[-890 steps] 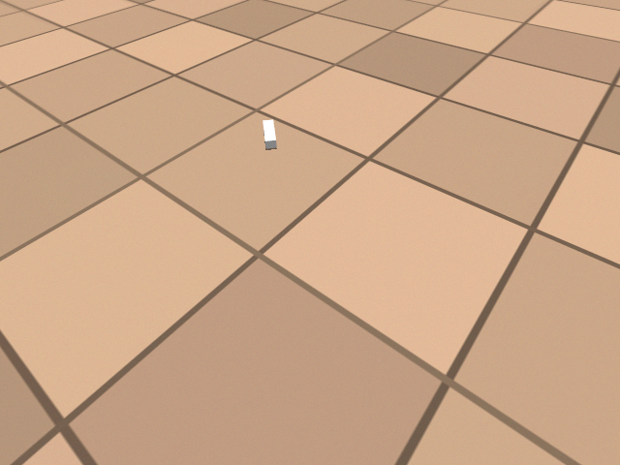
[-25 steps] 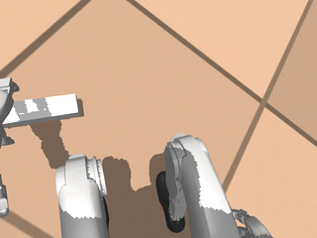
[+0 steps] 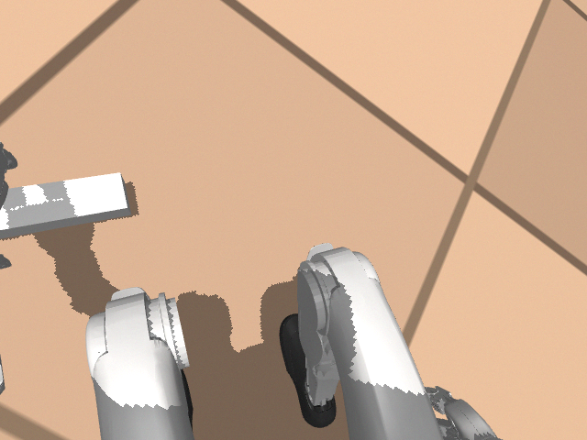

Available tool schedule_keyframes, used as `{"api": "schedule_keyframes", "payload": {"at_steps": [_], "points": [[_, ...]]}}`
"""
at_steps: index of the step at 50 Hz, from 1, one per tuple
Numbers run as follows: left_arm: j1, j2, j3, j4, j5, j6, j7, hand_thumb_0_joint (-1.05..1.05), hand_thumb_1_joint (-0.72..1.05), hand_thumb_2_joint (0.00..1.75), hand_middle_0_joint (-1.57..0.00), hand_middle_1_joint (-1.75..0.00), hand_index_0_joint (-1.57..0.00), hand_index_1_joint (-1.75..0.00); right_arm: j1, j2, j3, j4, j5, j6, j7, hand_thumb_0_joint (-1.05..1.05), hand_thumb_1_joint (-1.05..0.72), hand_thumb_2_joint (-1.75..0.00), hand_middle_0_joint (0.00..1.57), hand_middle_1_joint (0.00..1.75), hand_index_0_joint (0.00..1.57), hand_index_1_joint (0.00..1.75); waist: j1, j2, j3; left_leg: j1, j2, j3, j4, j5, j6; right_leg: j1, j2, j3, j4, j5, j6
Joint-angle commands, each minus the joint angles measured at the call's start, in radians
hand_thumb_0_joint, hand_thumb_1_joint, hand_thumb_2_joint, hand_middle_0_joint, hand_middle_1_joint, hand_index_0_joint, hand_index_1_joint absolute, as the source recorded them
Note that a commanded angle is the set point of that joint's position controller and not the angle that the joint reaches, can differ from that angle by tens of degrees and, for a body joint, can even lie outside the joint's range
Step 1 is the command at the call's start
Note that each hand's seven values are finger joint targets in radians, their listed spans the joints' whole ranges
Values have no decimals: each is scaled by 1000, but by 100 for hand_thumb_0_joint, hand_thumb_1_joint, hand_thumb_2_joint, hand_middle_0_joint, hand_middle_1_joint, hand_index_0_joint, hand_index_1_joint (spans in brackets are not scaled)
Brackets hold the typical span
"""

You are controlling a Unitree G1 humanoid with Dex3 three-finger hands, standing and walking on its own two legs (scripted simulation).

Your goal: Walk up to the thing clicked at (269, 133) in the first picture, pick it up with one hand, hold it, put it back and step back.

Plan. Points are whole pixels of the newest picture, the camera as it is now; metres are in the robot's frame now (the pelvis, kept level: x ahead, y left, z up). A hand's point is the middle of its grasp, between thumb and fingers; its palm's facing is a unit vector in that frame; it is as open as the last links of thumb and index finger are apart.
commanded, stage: rise first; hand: left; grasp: from above
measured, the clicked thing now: (52, 206) +0.49 +0.29 -0.30
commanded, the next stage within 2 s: approach in 1.26 s
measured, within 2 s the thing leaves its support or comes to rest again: neither
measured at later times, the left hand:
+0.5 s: hand out of the picture +0.45 +0.33 -0.18, palm faces -0.44 -0.08 -0.89, open 14.3 cm
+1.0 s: hand out of the picture +0.44 +0.33 -0.17, palm faces -0.44 -0.08 -0.89, open 14.3 cm
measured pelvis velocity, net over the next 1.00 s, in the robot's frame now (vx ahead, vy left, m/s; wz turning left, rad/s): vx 0.00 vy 0.00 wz -0.01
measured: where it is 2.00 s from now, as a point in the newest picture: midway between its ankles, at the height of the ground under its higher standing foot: (248, 414)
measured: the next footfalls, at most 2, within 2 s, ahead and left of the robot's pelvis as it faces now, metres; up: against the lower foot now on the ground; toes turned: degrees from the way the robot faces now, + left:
none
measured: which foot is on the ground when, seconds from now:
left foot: down 0.00-1.00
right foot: down 0.00-1.00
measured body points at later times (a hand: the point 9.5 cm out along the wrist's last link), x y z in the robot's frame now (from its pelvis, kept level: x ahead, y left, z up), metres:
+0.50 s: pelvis +0.00 +0.00 +0.00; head +0.25 +0.09 +0.36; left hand +0.46 +0.33 -0.13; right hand +0.05 -0.27 -0.10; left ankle +0.07 +0.12 -0.29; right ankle +0.11 -0.12 -0.29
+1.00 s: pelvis +0.00 +0.00 +0.00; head +0.23 +0.09 +0.37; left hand +0.46 +0.33 -0.12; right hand +0.05 -0.27 -0.09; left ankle +0.07 +0.12 -0.29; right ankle +0.11 -0.12 -0.29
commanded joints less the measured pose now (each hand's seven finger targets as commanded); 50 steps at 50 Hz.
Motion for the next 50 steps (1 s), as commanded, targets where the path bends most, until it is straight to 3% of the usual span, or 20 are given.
{"api": "schedule_keyframes", "payload": {"at_steps": [1, 5, 9, 18, 22, 23, 27, 29, 34, 41, 43, 46, 47, 49, 50], "points": [[-284, 271, 23, -118, -9, -1, 43, 0, -57, 105, -6, -99, -5, -100, 195, -270, -78, -11, -5, -10, -15, 0, -90, -90, 20, 30, 20, 30, -4, 349, -627, 513, -9, 83, -271, 172, 33, 290, 30, -87, -211, 173, -71], [-271, 289, 35, -114, -9, -2, 54, 0, -58, 105, -6, -99, -5, -101, 190, -274, -73, -13, -3, -12, -14, 0, -90, -90, 20, 30, 20, 30, 5, 372, -629, 520, -7, 79, -271, 181, 31, 288, 29, -91, -202, 181, -69], [-297, 294, 30, -109, -5, 1, 51, 0, -58, 105, -6, -100, -5, -101, 201, -277, -73, -9, -4, -16, -10, 0, -90, -90, 20, 30, 20, 30, -14, 355, -622, 511, -6, 78, -257, 187, 32, 287, 31, -91, -201, 189, -70], [-282, 334, 49, -148, -12, 4, 29, 0, -58, 105, -6, -100, -5, -101, 218, -279, -70, -8, -12, -16, -5, 0, -90, -90, 20, 30, 20, 30, 1, 386, -659, 522, -7, 86, -251, 224, 30, 330, 31, -88, -200, 225, -70], [-271, 272, 7, -126, -24, 6, 10, 0, -59, 106, -6, -100, -4, -102, 206, -279, -72, -15, -6, -13, -5, 0, -90, -90, 20, 30, 20, 30, -10, 372, -651, 530, -5, 76, -257, 201, 28, 305, 34, -95, -206, 204, -74], [-279, 287, 16, -138, -25, 5, 9, 0, -58, 105, -6, -100, -5, -102, 215, -282, -69, -16, -10, -13, -4, 0, -90, -90, 20, 30, 20, 30, -18, 372, -647, 526, -5, 76, -253, 214, 30, 319, 33, -96, -207, 217, -70], [-262, 309, 33, -167, -26, 0, 5, 0, -59, 106, -6, -99, -5, -101, 215, -278, -70, -19, -7, -8, -5, 0, -90, -90, 20, 30, 20, 30, 3, 355, -671, 507, -7, 86, -247, 214, 32, 355, 34, -88, -217, 223, -70], [-277, 290, 19, -153, -30, -4, 7, 0, -57, 104, -6, -101, -5, -102, 207, -276, -66, -21, -3, -7, -4, 0, -90, -90, 20, 30, 20, 30, -5, 342, -643, 495, -6, 81, -251, 201, 32, 332, 35, -90, -214, 209, -72], [-278, 312, 24, -138, -9, -5, 13, 0, -59, 106, -6, -99, -4, -101, 202, -278, -62, -21, 4, -6, -8, 0, -90, -90, 20, 30, 20, 30, 0, 373, -627, 506, -8, 80, -261, 192, 29, 311, 34, -90, -211, 197, -75], [-308, 285, 7, -130, -11, 2, 17, 0, -59, 106, -6, -100, -4, -101, 206, -281, -65, -20, 5, -10, -11, 0, -90, -90, 20, 30, 20, 30, -18, 380, -621, 529, -7, 73, -277, 174, 28, 285, 30, -97, -216, 181, -69], [-307, 261, -15, -107, -8, 8, 13, 0, -59, 107, -6, -99, -4, -101, 205, -280, -62, -18, 4, -13, -11, 0, -90, -90, 20, 30, 20, 30, -22, 373, -600, 527, -6, 70, -282, 163, 27, 269, 30, -99, -218, 173, -69], [-330, 285, -11, -109, -9, 6, 10, 0, -58, 105, -6, -101, -5, -102, 204, -281, -57, -20, 6, -16, -12, 0, -90, -90, 20, 30, 20, 30, -28, 354, -597, 495, -8, 73, -272, 150, 32, 280, 30, -96, -220, 166, -71], [-319, 306, 6, -127, -10, 1, 14, 0, -58, 106, -7, -100, -5, -102, 208, -281, -56, -21, 3, -16, -12, 0, -90, -90, 20, 30, 20, 30, -13, 361, -618, 494, -10, 82, -266, 165, 33, 309, 32, -92, -225, 180, -69], [-283, 269, -16, -78, -13, 4, 10, 0, -58, 106, -7, -100, -5, -101, 200, -274, -53, -22, 6, -18, -12, 0, -90, -90, 20, 30, 20, 30, -12, 334, -608, 485, -11, 83, -264, 164, 34, 307, 33, -89, -223, 177, -71], [-334, 295, -6, -126, -11, -5, 11, 0, -58, 105, -7, -101, -5, -102, 200, -277, -56, -22, 3, -19, -13, 0, -90, -90, 20, 30, 20, 30, -24, 345, -620, 482, -11, 82, -261, 150, 34, 306, 34, -91, -225, 165, -71]]}}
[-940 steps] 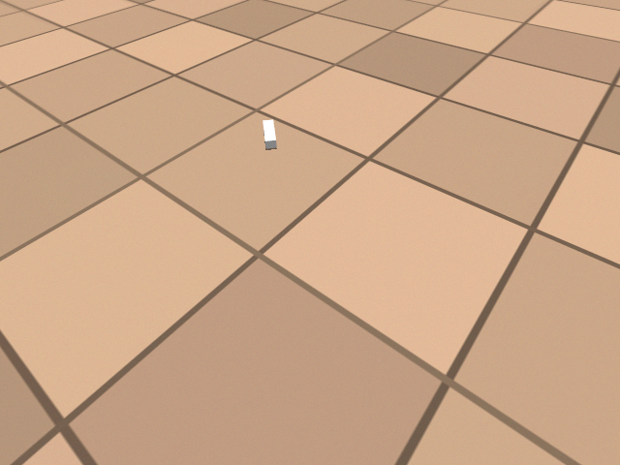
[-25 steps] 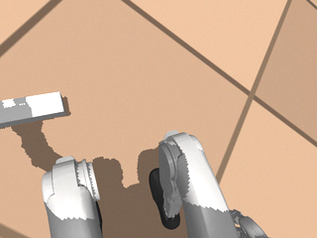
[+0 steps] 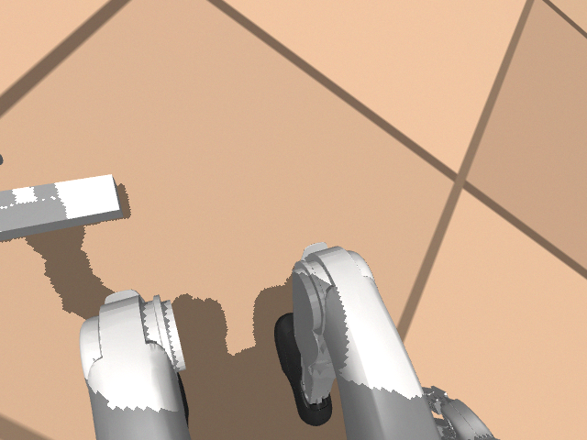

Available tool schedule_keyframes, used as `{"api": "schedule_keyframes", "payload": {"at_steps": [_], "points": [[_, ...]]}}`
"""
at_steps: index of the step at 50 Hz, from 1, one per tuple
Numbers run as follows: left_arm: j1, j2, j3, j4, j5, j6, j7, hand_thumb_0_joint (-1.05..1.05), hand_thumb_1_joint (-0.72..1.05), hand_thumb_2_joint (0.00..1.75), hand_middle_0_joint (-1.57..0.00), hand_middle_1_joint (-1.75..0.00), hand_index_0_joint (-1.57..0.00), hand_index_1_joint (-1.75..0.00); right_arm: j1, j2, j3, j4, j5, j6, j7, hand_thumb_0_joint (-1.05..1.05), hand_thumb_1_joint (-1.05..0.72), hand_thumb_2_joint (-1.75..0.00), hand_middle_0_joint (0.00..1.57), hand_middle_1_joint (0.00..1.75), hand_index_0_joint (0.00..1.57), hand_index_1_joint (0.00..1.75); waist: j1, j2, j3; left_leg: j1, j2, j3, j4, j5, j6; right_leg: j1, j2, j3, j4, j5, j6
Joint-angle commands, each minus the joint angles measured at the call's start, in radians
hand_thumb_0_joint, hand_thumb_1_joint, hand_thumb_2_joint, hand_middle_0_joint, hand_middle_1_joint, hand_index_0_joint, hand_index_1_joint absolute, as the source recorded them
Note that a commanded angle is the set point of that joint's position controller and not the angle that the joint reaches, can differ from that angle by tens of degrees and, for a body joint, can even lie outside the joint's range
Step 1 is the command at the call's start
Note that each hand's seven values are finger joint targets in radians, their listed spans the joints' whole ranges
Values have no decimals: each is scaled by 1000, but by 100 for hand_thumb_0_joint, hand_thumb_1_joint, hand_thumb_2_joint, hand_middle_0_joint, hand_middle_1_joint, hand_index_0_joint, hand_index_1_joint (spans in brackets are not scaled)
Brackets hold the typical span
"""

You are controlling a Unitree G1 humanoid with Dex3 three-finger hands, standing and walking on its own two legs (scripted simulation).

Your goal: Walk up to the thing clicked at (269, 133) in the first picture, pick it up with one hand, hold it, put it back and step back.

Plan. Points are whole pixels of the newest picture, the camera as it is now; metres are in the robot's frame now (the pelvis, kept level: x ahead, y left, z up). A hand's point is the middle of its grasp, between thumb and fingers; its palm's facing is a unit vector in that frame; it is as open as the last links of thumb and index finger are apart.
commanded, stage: rise first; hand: left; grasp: from above
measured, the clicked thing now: (42, 209) +0.49 +0.29 -0.30
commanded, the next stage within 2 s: approach in 0.26 s
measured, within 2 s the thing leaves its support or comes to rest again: neither
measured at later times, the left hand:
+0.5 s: hand out of the picture +0.45 +0.33 -0.17, palm faces -0.45 -0.07 -0.89, open 14.2 cm
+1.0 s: hand (8, 188) +0.49 +0.29 -0.18, palm faces -0.43 -0.07 -0.90, open 14.1 cm
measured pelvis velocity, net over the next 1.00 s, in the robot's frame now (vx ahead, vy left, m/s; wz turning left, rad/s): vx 0.00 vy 0.00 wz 0.00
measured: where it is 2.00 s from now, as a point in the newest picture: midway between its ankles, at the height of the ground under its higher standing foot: (244, 415)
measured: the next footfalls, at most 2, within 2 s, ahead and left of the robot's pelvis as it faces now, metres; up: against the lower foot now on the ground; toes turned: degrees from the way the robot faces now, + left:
none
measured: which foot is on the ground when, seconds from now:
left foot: down 0.00-1.00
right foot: down 0.00-1.00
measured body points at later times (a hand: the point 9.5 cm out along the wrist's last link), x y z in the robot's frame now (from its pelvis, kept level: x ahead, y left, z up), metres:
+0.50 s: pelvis +0.00 +0.00 +0.00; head +0.24 +0.09 +0.37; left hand +0.47 +0.33 -0.12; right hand +0.06 -0.27 -0.09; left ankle +0.07 +0.12 -0.29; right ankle +0.11 -0.12 -0.29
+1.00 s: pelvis +0.00 +0.00 +0.00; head +0.26 +0.06 +0.36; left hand +0.50 +0.29 -0.13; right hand +0.01 -0.27 -0.09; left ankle +0.07 +0.12 -0.29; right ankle +0.11 -0.12 -0.29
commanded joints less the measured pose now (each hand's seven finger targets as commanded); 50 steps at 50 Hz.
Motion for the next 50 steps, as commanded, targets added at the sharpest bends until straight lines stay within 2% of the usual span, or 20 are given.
{"api": "schedule_keyframes", "payload": {"at_steps": [1, 8, 12, 13, 15, 18, 20, 21, 22, 24, 29, 34, 35, 37, 40, 44, 46, 48, 49, 50], "points": [[-277, 263, 30, -144, -6, -5, 32, 0, -58, 106, -6, -101, -5, -102, 205, -268, -83, -5, -5, -8, -18, 0, -90, -90, 20, 30, 20, 30, -1, 360, -630, 506, -8, 93, -266, 150, 28, 313, 32, -81, -216, 164, -75], [-262, 270, 50, -199, -13, 5, 46, 0, -58, 105, -7, -100, -5, -102, 194, -274, -97, -13, 5, -9, -18, 0, -90, -90, 20, 30, 20, 30, 19, 415, -675, 560, -3, 87, -289, 164, 19, 287, 29, -85, -200, 174, -79], [-258, 256, 40, -193, -25, 16, 39, 0, -58, 105, -7, -100, -5, -102, 198, -266, -99, -8, 9, -9, -14, 0, -90, -90, 20, 30, 20, 30, 15, 392, -665, 532, -5, 95, -281, 174, 23, 293, 29, -77, -206, 184, -81], [-271, 249, 34, -193, -26, 18, 34, 0, -58, 105, -7, -100, -5, -102, 208, -267, -99, -10, 8, -11, -14, 0, -90, -90, 20, 30, 20, 30, 0, 377, -649, 524, -4, 97, -269, 178, 26, 298, 27, -75, -212, 193, -78], [-251, 252, 40, -181, -26, 22, 29, 0, -58, 105, -7, -99, -5, -101, 217, -266, -96, -4, 8, -10, -15, 0, -90, -90, 20, 30, 20, 30, 10, 351, -656, 515, -6, 100, -263, 192, 28, 320, 27, -73, -216, 205, -76], [-248, 233, 19, -151, -28, 21, 13, 0, -61, 112, -8, -97, -3, -102, 219, -260, -94, 0, 7, -12, -11, 0, -91, -90, 20, 30, 20, 30, 7, 336, -636, 483, -7, 100, -264, 168, 31, 332, 29, -71, -222, 183, -77], [-262, 200, -5, -155, -43, 17, 3, 0, -57, 104, -6, -104, -6, -105, 209, -262, -97, -3, 11, -10, -14, 0, -90, -90, 20, 30, 20, 30, 4, 332, -639, 487, -8, 97, -268, 152, 30, 312, 30, -73, -226, 167, -78], [-296, 188, -9, -191, -42, 11, 0, 0, -57, 103, -7, -105, -6, -106, 222, -265, -96, -8, 5, -13, -12, 0, -90, -90, 20, 30, 20, 30, -22, 351, -634, 503, -7, 91, -273, 161, 27, 313, 29, -80, -223, 176, -76], [-294, 151, -37, -172, -44, 8, -3, 0, -57, 103, -6, -105, -6, -106, 217, -262, -98, -3, 8, -12, -15, 0, -90, -90, 20, 30, 20, 30, -17, 347, -632, 505, -5, 88, -278, 139, 26, 298, 30, -81, -229, 156, -77], [-361, 168, -40, -214, -34, -1, 3, 0, -57, 103, -6, -105, -6, -105, 230, -269, -102, 1, 10, -13, -19, 0, -90, -90, 20, 30, 20, 30, -29, 363, -653, 528, -3, 82, -273, 149, 22, 287, 31, -85, -222, 168, -79], [-435, 89, -96, -150, -12, 14, 42, 0, -57, 104, -6, -106, -6, -106, 238, -268, -89, 4, 1, -19, -24, 0, -90, -90, 20, 30, 20, 30, -71, 371, -618, 528, 0, 82, -271, 127, 20, 257, 35, -94, -226, 157, -81], [-483, 143, -66, -54, 23, 70, 96, 0, -57, 105, -7, -105, -6, -106, 246, -280, -68, -2, -5, -28, -21, 0, -90, -90, 20, 30, 20, 30, -78, 404, -608, 533, -1, 84, -274, 177, 17, 244, 32, -97, -198, 203, -83], [-473, 170, -51, -57, 32, 82, 107, 0, -57, 104, -7, -105, -6, -106, 242, -280, -61, -7, -4, -26, -20, 0, -90, -90, 20, 30, 20, 30, -59, 436, -629, 536, -2, 91, -275, 201, 16, 266, 33, -93, -197, 223, -85], [-438, 169, -46, 1, 30, 116, 116, 0, -57, 105, -7, -104, -6, -105, 237, -283, -52, -19, -6, -31, -14, 0, -90, -90, 20, 30, 20, 30, -66, 417, -627, 533, -3, 95, -267, 212, 19, 277, 33, -91, -189, 236, -85], [-398, 231, 3, -23, 3, 154, 122, 0, -57, 104, -7, -103, -6, -104, 225, -286, -42, -40, 3, -30, -8, 0, -90, -90, 20, 30, 20, 30, -25, 425, -684, 523, -6, 105, -273, 229, 25, 335, 34, -81, -190, 252, -85], [-349, 276, 17, -65, -33, 184, 75, 0, -58, 106, -7, -103, -6, -104, 213, -290, -39, -59, 18, -37, 0, 0, -90, -90, 20, 30, 20, 30, -22, 383, -691, 468, -4, 116, -243, 223, 43, 396, 36, -60, -197, 256, -75], [-338, 321, 52, -116, -70, 180, 54, 0, -58, 106, -7, -103, -6, -104, 208, -289, -40, -68, 20, -33, -2, 0, -90, -90, 20, 30, 20, 30, -9, 346, -720, 428, -3, 119, -234, 215, 49, 462, 37, -50, -210, 256, -67], [-299, 295, 47, -117, -99, 167, 15, 0, -58, 103, -6, -104, -6, -104, 198, -291, -47, -83, 20, -36, -2, 0, -90, -90, 20, 30, 20, 30, -19, 305, -669, 380, -2, 116, -229, 171, 50, 451, 38, -46, -219, 205, -69], [-302, 265, 30, -111, -103, 155, -11, 0, -59, 104, -6, -103, -5, -104, 212, -300, -53, -73, 17, -37, -4, 0, -90, -90, 20, 30, 20, 30, -41, 295, -625, 357, -6, 117, -222, 148, 48, 425, 35, -51, -232, 174, -74], [-315, 313, 69, -152, -106, 139, -27, 0, -58, 102, -6, -104, -6, -104, 219, -307, -64, -80, 14, -31, -10, 0, -90, -89, 20, 30, 20, 30, -41, 288, -646, 360, -3, 110, -224, 145, 47, 444, 35, -55, -237, 168, -73]]}}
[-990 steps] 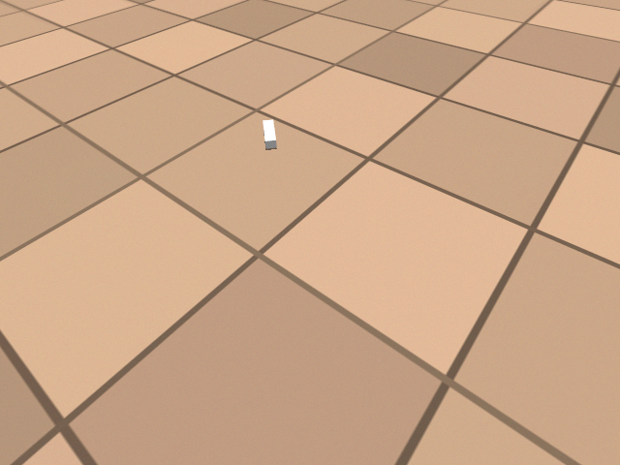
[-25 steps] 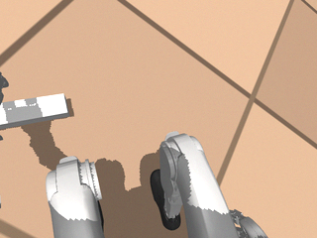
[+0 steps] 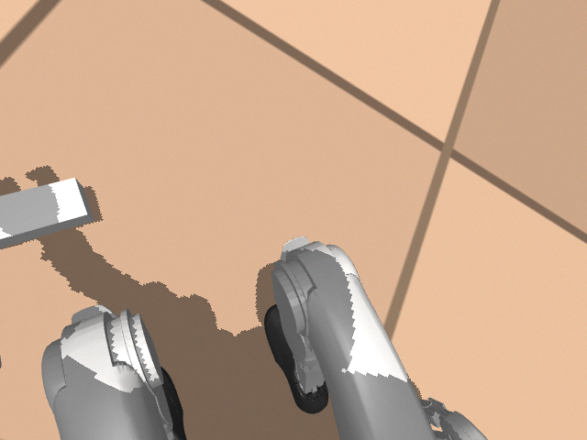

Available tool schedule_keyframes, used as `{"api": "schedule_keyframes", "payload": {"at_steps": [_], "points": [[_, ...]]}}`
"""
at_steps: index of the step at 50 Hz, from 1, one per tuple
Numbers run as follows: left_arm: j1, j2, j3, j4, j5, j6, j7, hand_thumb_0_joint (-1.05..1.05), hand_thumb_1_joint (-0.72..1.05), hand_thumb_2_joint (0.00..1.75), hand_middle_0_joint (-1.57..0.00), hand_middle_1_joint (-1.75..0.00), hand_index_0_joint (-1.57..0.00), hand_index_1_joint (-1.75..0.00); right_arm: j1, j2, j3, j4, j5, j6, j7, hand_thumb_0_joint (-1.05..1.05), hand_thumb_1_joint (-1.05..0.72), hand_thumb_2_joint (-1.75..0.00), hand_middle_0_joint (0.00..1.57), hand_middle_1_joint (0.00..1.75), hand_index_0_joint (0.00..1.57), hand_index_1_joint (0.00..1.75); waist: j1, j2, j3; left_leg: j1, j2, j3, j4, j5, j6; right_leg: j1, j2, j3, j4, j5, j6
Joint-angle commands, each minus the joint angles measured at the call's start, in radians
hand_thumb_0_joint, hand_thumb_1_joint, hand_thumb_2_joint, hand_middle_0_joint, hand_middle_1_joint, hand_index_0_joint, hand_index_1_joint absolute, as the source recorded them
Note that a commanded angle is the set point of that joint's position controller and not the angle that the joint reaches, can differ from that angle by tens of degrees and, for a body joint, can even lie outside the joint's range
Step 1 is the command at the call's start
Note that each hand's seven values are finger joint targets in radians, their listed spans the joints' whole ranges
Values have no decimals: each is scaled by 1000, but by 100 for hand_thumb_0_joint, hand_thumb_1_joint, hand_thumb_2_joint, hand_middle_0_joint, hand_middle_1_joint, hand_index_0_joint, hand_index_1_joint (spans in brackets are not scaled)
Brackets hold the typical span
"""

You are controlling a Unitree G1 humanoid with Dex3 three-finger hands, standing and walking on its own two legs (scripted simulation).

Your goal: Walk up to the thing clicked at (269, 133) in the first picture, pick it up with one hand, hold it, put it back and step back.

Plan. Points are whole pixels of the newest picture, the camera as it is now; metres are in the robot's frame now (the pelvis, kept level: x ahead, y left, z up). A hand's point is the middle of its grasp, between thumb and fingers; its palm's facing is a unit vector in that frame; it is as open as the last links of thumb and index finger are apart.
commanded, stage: approach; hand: left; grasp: from above
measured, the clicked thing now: (5, 221) +0.49 +0.30 -0.29
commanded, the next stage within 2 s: close in in 0.08 s
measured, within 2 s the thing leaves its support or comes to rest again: neither
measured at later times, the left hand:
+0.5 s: hand out of the picture +0.47 +0.29 -0.21, palm faces -0.44 -0.07 -0.89, open 14.2 cm
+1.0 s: hand out of the picture +0.47 +0.30 -0.25, palm faces -0.47 -0.14 -0.87, open 14.3 cm
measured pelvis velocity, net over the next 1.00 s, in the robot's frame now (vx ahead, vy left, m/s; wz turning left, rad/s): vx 0.00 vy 0.01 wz -0.06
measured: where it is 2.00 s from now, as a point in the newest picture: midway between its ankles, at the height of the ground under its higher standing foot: (240, 409)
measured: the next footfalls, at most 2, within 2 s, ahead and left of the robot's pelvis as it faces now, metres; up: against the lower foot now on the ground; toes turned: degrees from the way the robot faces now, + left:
none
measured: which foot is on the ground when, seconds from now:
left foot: down 0.00-1.00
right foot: down 0.00-1.00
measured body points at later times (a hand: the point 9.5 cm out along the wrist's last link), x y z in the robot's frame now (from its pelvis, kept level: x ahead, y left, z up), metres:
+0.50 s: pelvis +0.00 +0.01 +0.00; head +0.25 +0.12 +0.35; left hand +0.48 +0.30 -0.16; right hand +0.05 -0.27 -0.07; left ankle +0.07 +0.13 -0.28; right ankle +0.11 -0.12 -0.28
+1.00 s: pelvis +0.00 +0.01 -0.01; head +0.29 +0.10 +0.32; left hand +0.49 +0.31 -0.20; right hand +0.02 -0.25 -0.07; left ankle +0.07 +0.13 -0.28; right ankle +0.11 -0.12 -0.28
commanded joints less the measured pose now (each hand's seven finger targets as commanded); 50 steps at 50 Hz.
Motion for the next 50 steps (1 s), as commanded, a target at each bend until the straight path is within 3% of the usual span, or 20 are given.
{"api": "schedule_keyframes", "payload": {"at_steps": [1, 3, 5, 7, 9, 12, 16, 18, 20, 26, 29, 31, 33, 34, 35, 37, 38, 39, 46, 50], "points": [[-236, 384, 79, -177, -33, -30, -50, 0, -59, 103, -6, -104, -6, -105, 185, -287, -119, -24, -7, -4, -32, 0, -90, -90, 20, 30, 20, 30, 24, 251, -695, 360, -16, 108, -213, 156, 56, 498, 22, -50, -247, 160, -64], [-273, 326, 54, -215, -38, -71, -84, 0, -60, 105, -7, -104, -5, -105, 211, -284, -126, -19, -15, 10, -35, 0, -91, -90, 20, 30, 20, 30, 4, 245, -686, 354, -16, 98, -205, 148, 48, 486, 20, -54, -256, 140, -70], [-317, 182, -44, -279, -43, -111, -114, 0, -60, 104, -6, -105, -5, -106, 220, -266, -125, -18, -16, 11, -36, 0, -91, -90, 20, 30, 20, 30, -27, 275, -686, 410, -11, 88, -206, 157, 41, 448, 23, -69, -267, 157, -71], [-353, 154, -101, -277, -32, -148, -129, 0, -59, 106, -7, -106, -6, -107, 226, -276, -127, -5, -12, 13, -43, 0, -91, -90, 20, 30, 20, 30, -39, 268, -648, 422, -10, 74, -213, 125, 34, 384, 26, -91, -271, 120, -75], [-320, 163, -122, -243, -19, -170, -126, 0, -57, 108, -8, -108, -7, -109, 237, -272, -125, 15, -14, 17, -43, 0, -91, -90, 20, 30, 20, 30, -22, 289, -639, 463, -10, 70, -230, 118, 26, 371, 26, -101, -262, 110, -72], [-310, 191, -105, -205, 17, -189, -73, 0, -55, 102, -7, -105, -7, -105, 209, -287, -112, 2, -19, 31, -42, 0, -90, -90, 20, 30, 20, 30, 10, 344, -624, 531, -11, 45, -254, 148, 9, 306, 22, -128, -226, 125, -82], [-319, 246, -53, -149, 89, -184, 25, 0, -53, 101, -7, -104, -7, -103, 178, -288, -96, -7, -23, 34, -36, 0, -89, -89, 20, 30, 20, 30, 20, 410, -631, 575, -12, 46, -263, 222, 4, 281, 24, -135, -180, 191, -86], [-323, 246, -43, -110, 114, -173, 73, 0, -56, 104, -7, -98, -5, -100, 162, -282, -92, -4, -28, 25, -27, 0, -89, -90, 20, 30, 20, 30, 9, 438, -617, 608, -6, 42, -276, 245, 3, 256, 23, -136, -160, 215, -80], [-348, 234, -53, -34, 141, -161, 114, 0, -57, 105, -6, -97, -4, -99, 155, -287, -83, -3, -43, 11, -16, 0, -89, -90, 20, 30, 20, 30, -29, 422, -561, 565, -4, 39, -268, 217, 5, 232, 21, -141, -156, 206, -75], [-398, 276, -39, 18, 149, -113, 208, 0, -55, 103, -6, -98, -5, -100, 156, -300, -65, 5, -62, -42, 3, 0, -89, -90, 20, 30, 20, 30, -58, 420, -583, 527, -7, 60, -232, 158, 27, 268, 27, -133, -172, 182, -63], [-393, 281, -33, 43, 120, -86, 217, 0, -55, 103, -6, -99, -5, -100, 155, -307, -54, -4, -66, -68, 14, 0, -89, -90, 20, 30, 20, 30, -69, 412, -603, 535, -1, 56, -221, 163, 28, 294, 31, -133, -171, 188, -62], [-386, 337, 7, 57, 105, -77, 213, 0, -55, 102, -6, -99, -5, -100, 139, -327, -52, -25, -68, -87, 19, 0, -89, -90, 20, 30, 20, 30, -69, 382, -584, 491, 1, 50, -207, 138, 33, 295, 27, -135, -167, 170, -60], [-373, 319, -18, 67, 85, -70, 188, 0, -56, 102, -6, -99, -5, -100, 136, -319, -39, -27, -68, -95, 22, 0, -89, -90, 20, 30, 20, 30, -71, 381, -587, 461, 1, 60, -195, 133, 37, 329, 35, -124, -180, 165, -64], [-340, 382, 26, 73, 83, -67, 187, 0, -56, 103, -6, -99, -5, -101, 153, -331, -44, -13, -69, -93, 16, 0, -89, -90, 20, 30, 20, 30, -58, 366, -605, 458, 2, 60, -191, 149, 38, 360, 37, -126, -185, 181, -62], [-325, 341, -8, 60, 82, -62, 169, 0, -56, 102, -6, -100, -5, -101, 149, -320, -33, -34, -68, -94, 20, 0, -90, -90, 20, 30, 20, 30, -55, 380, -610, 458, 2, 64, -188, 181, 37, 392, 39, -118, -178, 206, -63], [-284, 373, 22, 74, 65, -53, 157, 0, -56, 102, -6, -99, -5, -100, 177, -332, -29, -15, -77, -96, 22, 0, -90, -90, 20, 30, 20, 30, -56, 372, -630, 481, 3, 62, -172, 237, 34, 422, 38, -126, -168, 259, -59], [-267, 363, 12, 60, 47, -57, 149, 0, -55, 100, -6, -100, -5, -101, 159, -323, -25, -27, -73, -95, 23, 0, -90, -90, 20, 30, 20, 30, -40, 390, -638, 466, 5, 56, -189, 240, 31, 447, 43, -123, -170, 255, -63], [-257, 397, 38, 65, 40, -59, 146, 0, -56, 101, -6, -99, -5, -100, 174, -340, -28, -19, -75, -93, 22, 0, -90, -90, 20, 30, 20, 30, -46, 380, -631, 475, 5, 52, -179, 254, 27, 439, 41, -135, -169, 264, -66], [-248, 434, 64, -8, 46, -118, 109, 0, -58, 105, -6, -97, -4, -99, 186, -358, -8, -45, -81, -67, 20, 0, -89, -90, 20, 30, 20, 30, -70, 370, -567, 471, 10, 36, -144, 291, 20, 447, 42, -147, -173, 277, -74], [-244, 414, 31, -7, 72, -162, 121, 0, -56, 104, -7, -97, -4, -99, 172, -350, 4, -48, -96, -65, 25, 0, -89, -90, 20, 30, 20, 30, -84, 397, -543, 512, 17, 29, -148, 259, 11, 422, 49, -162, -168, 250, -69]]}}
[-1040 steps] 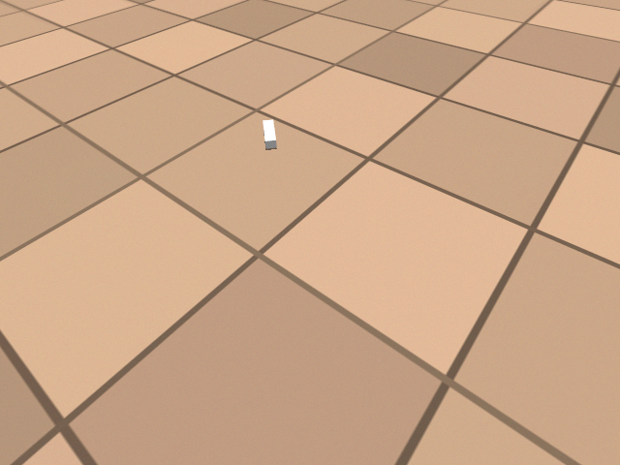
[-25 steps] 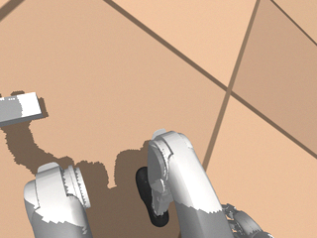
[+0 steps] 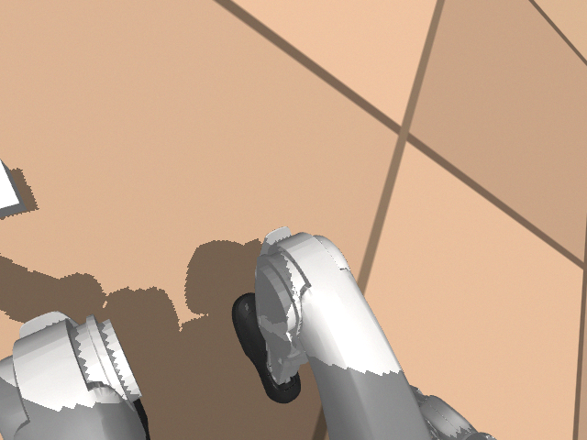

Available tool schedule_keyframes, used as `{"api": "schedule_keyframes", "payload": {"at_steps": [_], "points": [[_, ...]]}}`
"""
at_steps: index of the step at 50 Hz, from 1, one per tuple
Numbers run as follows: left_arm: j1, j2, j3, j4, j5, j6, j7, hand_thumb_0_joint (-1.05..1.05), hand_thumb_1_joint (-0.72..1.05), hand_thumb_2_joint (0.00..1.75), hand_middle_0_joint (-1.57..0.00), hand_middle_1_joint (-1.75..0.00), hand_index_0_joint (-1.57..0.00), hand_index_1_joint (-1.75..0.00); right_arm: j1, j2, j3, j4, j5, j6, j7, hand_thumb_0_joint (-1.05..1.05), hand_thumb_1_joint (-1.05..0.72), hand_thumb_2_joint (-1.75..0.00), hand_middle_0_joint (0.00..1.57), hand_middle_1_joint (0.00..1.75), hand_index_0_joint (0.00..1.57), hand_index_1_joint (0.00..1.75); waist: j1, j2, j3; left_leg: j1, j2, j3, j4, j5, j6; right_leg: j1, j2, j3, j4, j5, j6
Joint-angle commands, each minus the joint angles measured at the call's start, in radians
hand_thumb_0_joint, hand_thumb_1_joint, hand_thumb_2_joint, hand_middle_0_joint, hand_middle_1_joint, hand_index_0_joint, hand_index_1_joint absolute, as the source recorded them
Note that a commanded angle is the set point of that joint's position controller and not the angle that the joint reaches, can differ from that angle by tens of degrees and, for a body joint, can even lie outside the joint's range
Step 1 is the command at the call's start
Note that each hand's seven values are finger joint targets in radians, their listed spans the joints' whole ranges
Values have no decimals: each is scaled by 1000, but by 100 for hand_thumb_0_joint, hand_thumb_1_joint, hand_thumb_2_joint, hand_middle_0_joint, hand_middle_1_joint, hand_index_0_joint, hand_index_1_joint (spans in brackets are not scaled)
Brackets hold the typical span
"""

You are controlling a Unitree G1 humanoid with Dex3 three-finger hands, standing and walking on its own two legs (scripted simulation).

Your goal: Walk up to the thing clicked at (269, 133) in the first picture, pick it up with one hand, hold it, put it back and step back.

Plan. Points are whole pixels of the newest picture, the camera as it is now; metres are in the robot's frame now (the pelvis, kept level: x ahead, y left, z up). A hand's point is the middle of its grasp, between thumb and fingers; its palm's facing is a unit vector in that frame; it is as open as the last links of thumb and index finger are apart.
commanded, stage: rest palm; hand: left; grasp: from above
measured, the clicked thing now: out of the picture +0.47 +0.32 -0.28
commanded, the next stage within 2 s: close in 0.64 s
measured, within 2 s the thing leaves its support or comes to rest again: neither
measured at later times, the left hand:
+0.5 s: hand out of the picture +0.45 +0.31 -0.25, palm faces -0.42 -0.12 -0.90, open 14.2 cm
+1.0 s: hand out of the picture +0.45 +0.31 -0.25, palm faces -0.44 -0.14 -0.89, open 13.2 cm
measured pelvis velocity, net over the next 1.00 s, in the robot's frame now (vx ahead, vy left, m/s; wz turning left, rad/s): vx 0.00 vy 0.00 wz -0.04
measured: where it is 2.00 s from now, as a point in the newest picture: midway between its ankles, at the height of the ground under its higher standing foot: (209, 408)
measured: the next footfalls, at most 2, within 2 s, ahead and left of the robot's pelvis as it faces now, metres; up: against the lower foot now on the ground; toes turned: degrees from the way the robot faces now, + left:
none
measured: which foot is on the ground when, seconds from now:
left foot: down 0.00-1.00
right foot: down 0.00-1.00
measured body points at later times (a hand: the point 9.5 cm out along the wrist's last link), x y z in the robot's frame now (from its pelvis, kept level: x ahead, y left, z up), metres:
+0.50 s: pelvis -0.01 +0.01 +0.00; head +0.26 +0.14 +0.33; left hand +0.47 +0.31 -0.20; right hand +0.05 -0.24 -0.05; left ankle +0.06 +0.12 -0.27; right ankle +0.12 -0.12 -0.27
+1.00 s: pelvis +0.00 +0.00 +0.00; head +0.27 +0.13 +0.33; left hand +0.47 +0.31 -0.20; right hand +0.04 -0.25 -0.05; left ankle +0.06 +0.12 -0.27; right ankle +0.12 -0.12 -0.27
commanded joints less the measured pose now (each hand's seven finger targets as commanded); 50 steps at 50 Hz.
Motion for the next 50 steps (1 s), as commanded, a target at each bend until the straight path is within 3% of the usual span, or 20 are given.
{"api": "schedule_keyframes", "payload": {"at_steps": [1, 2, 5, 6, 10, 17, 18, 19, 20, 22, 24, 27, 34, 39, 40, 45, 47, 50], "points": [[-225, 257, -2, -126, 12, -47, 55, 0, -56, 104, -7, -97, -5, -100, 199, -311, -88, 16, -12, 8, -15, 0, -89, -90, 20, 30, 20, 30, -20, 515, -678, 502, 25, 101, -250, 253, 14, 407, 42, -100, -204, 237, -82], [-235, 227, -32, -117, 21, -50, 59, 0, -56, 105, -7, -97, -5, -99, 190, -322, -96, 7, -15, 3, -17, 0, -89, -90, 20, 30, 20, 30, -35, 512, -655, 514, 25, 105, -241, 236, 12, 369, 40, -102, -199, 226, -80], [-259, 216, -52, -120, 33, -56, 86, 0, -55, 105, -7, -98, -5, -100, 181, -325, -95, 18, -23, -7, -11, 0, -89, -90, 20, 30, 20, 30, -46, 535, -642, 531, 31, 94, -259, 207, 11, 340, 45, -114, -192, 209, -74], [-259, 226, -51, -109, 39, -53, 102, 0, -55, 106, -7, -98, -5, -100, 174, -319, -88, 23, -20, -11, -10, 0, -89, -90, 20, 30, 20, 30, -36, 548, -644, 535, 32, 89, -265, 208, 9, 341, 46, -116, -186, 212, -74], [-266, 176, -90, -60, 47, -39, 148, 0, -55, 107, -7, -98, -5, -101, 141, -325, -82, 31, -27, -36, 3, 0, -89, -90, 20, 30, 20, 30, -48, 524, -593, 509, 34, 78, -262, 197, 9, 301, 48, -125, -174, 214, -70], [-273, 181, -91, 21, 53, 12, 195, 0, -55, 103, -7, -98, -5, -100, 128, -348, -77, 18, -25, -73, 24, 0, -90, -90, 20, 30, 20, 30, -64, 514, -561, 487, 36, 65, -285, 180, 9, 305, 45, -127, -176, 214, -70], [-277, 175, -96, 3, 45, 19, 197, 0, -54, 102, -7, -99, -5, -100, 109, -352, -82, 18, -21, -78, 25, 0, -90, -90, 20, 30, 20, 30, -53, 511, -564, 486, 39, 60, -291, 175, 6, 298, 45, -124, -177, 207, -71], [-294, 154, -113, 4, 41, 27, 195, 0, -55, 102, -7, -99, -5, -100, 106, -349, -78, 11, -19, -87, 29, 0, -90, -90, 20, 30, 20, 30, -61, 521, -571, 493, 39, 60, -282, 182, 8, 293, 45, -124, -174, 213, -70], [-283, 181, -87, 18, 32, 34, 197, 0, -54, 101, -7, -100, -5, -101, 111, -352, -76, 18, -21, -90, 32, 0, -90, -90, 20, 30, 20, 30, -59, 518, -582, 502, 40, 58, -279, 194, 8, 303, 44, -125, -173, 225, -68], [-294, 174, -96, 15, 19, 42, 195, 0, -54, 101, -7, -100, -6, -101, 109, -355, -74, 6, -17, -97, 35, 0, -90, -90, 20, 30, 20, 30, -64, 524, -587, 492, 40, 60, -281, 188, 10, 325, 46, -119, -183, 225, -69], [-282, 218, -64, 28, 20, 53, 195, 0, -53, 101, -7, -101, -6, -102, 124, -355, -67, 10, -14, -100, 36, 0, -90, -90, 20, 30, 20, 30, -60, 510, -589, 480, 39, 62, -276, 184, 13, 335, 43, -118, -181, 223, -66], [-281, 220, -52, 12, 5, 53, 180, 0, -54, 101, -7, -101, -6, -102, 134, -354, -60, 9, -15, -103, 42, 0, -90, -91, 20, 30, 20, 30, -64, 522, -609, 504, 41, 54, -269, 224, 12, 343, 42, -124, -171, 248, -65], [-264, 241, -60, -9, -22, 29, 152, 0, -54, 102, -8, -101, -6, -102, 126, -347, -40, 9, -16, -99, 38, 0, -90, -91, 20, 30, 20, 30, -64, 533, -607, 488, 43, 62, -259, 215, 11, 396, 46, -123, -186, 244, -68], [-241, 216, -77, -28, -21, 4, 146, 0, -43, 98, -12, -102, -12, -102, 141, -349, -37, 15, -18, -94, 42, 0, -89, -90, 20, 30, 20, 30, -66, 547, -614, 535, 48, 48, -252, 285, 2, 396, 47, -136, -173, 294, -66], [-250, 233, -72, -46, -19, -2, 153, 0, -42, 99, -13, -103, -13, -102, 139, -353, -37, 21, -20, -90, 39, 0, -89, -90, 20, 30, 20, 30, -60, 562, -633, 549, 49, 45, -258, 300, -1, 403, 50, -138, -175, 301, -68], [-245, 244, -77, -10, -6, -6, 169, 0, -34, 94, -17, -100, -18, -99, 144, -353, -27, 17, -26, -83, 42, 0, -89, -90, 20, 30, 20, 30, -68, 533, -609, 505, 47, 56, -254, 281, 8, 429, 57, -133, -189, 302, -66], [-241, 227, -83, 11, -11, -6, 173, 0, -32, 92, -17, -101, -19, -99, 139, -357, -26, 13, -27, -89, 43, 0, -89, -90, 20, 30, 20, 30, -77, 520, -565, 491, 46, 55, -257, 247, 9, 394, 52, -140, -190, 270, -64], [-269, 245, -88, -14, 0, 0, 183, 0, -31, 89, -19, -98, -21, -96, 126, -374, -38, -1, -23, -91, 35, 0, -89, -90, 20, 30, 20, 30, -72, 525, -574, 497, 48, 50, -279, 203, 8, 383, 56, -136, -203, 236, -68]]}}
